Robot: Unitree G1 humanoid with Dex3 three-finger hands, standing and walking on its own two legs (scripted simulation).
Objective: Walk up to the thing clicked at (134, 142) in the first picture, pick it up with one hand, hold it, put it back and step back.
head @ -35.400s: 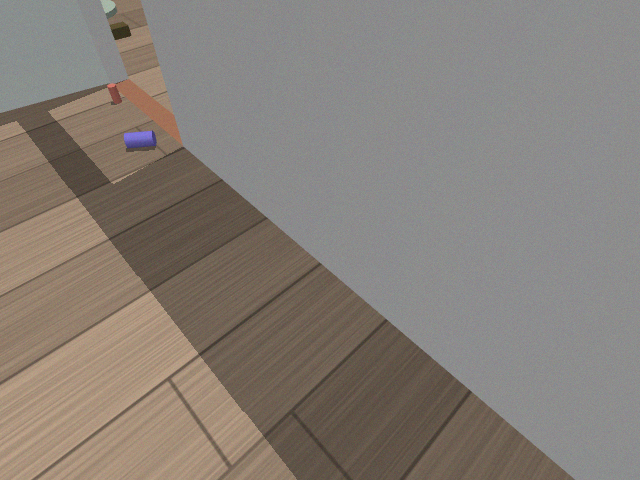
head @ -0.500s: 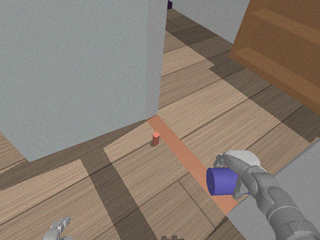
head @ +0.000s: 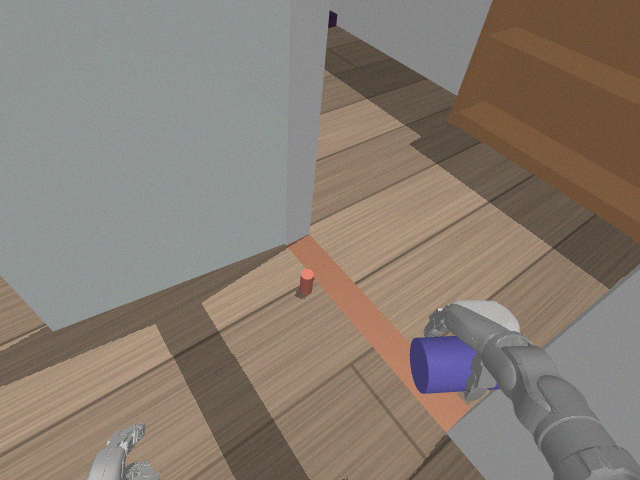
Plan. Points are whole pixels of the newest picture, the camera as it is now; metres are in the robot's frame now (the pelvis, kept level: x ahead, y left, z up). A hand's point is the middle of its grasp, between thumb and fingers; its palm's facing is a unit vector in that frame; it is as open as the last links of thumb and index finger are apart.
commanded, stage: hold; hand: right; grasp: from above
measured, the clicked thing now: (463, 362) +0.29 -0.22 -0.07
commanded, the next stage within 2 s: crouch in 0.68 s
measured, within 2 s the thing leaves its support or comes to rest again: neither
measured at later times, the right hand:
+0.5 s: hand (471, 351) +0.29 -0.22 -0.03, palm faces -0.48 +0.02 -0.88, open 10.0 cm
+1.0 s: hand (468, 356) +0.29 -0.22 -0.04, palm faces -0.49 +0.02 -0.87, open 10.1 cm
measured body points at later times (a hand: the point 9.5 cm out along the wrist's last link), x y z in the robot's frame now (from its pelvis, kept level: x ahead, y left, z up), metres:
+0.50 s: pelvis +0.00 +0.00 +0.00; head +0.01 +0.03 +0.45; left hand +0.16 +0.26 -0.11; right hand +0.31 -0.22 +0.03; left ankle +0.03 +0.14 -0.73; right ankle +0.00 -0.12 -0.73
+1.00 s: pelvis +0.00 +0.00 +0.00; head +0.02 +0.02 +0.45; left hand +0.15 +0.26 -0.11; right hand +0.31 -0.22 +0.01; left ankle +0.03 +0.14 -0.73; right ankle +0.00 -0.12 -0.73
